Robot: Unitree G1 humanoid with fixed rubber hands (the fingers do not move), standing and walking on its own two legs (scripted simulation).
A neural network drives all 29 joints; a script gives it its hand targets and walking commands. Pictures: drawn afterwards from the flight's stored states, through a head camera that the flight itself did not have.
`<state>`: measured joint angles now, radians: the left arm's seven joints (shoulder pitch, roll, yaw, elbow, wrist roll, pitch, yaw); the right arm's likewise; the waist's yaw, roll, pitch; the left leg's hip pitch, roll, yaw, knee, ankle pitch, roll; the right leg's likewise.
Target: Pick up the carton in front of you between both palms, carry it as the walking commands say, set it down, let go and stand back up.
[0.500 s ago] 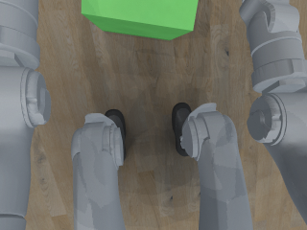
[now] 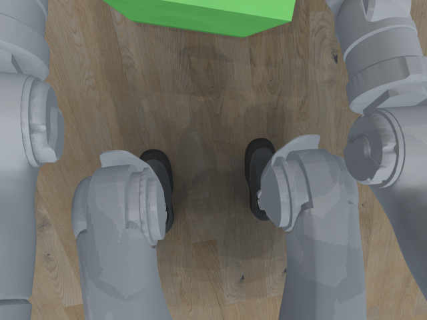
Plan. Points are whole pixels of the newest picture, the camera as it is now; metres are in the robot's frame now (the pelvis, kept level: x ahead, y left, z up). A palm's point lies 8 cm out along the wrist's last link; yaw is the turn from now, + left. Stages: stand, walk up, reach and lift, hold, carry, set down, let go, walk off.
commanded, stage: reach and lift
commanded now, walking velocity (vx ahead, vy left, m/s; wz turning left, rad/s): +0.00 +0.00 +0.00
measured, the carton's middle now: out of the picture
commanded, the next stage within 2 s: none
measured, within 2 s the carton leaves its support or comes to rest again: leaves its support in 0.58 s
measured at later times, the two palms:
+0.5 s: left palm out of the picture +0.59 +0.17 -0.17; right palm out of the picture +0.56 -0.14 -0.17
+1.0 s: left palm out of the picture +0.52 +0.18 +0.02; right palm out of the picture +0.51 -0.12 +0.01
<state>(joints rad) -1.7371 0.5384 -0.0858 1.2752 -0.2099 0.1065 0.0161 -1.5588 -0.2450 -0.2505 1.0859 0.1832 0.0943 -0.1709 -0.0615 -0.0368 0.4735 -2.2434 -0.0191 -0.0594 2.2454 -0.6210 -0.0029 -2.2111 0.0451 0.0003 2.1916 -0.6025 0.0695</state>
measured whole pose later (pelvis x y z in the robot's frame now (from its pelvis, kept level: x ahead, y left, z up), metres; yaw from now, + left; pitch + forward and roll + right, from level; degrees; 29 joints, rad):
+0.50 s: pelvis +0.00 +0.00 -0.01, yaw +0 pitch +34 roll -4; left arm -1.71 0.42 0.07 1.18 -0.04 0.22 -0.03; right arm -1.56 -0.21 -0.41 0.99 0.04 0.22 -0.11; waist -0.03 -0.03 0.48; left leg -2.24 -0.01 -0.04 2.27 -0.62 0.01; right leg -2.21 0.05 0.02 2.21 -0.60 0.08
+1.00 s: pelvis -0.02 -0.01 +0.08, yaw +3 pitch +43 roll -3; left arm -1.34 0.15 0.44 0.93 0.28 0.38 -0.02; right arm -1.20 0.04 -0.63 0.70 -0.26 0.39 -0.10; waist -0.03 0.00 -0.05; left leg -2.16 -0.07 -0.08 1.90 -0.49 -0.04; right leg -2.13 0.06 0.03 1.88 -0.50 0.06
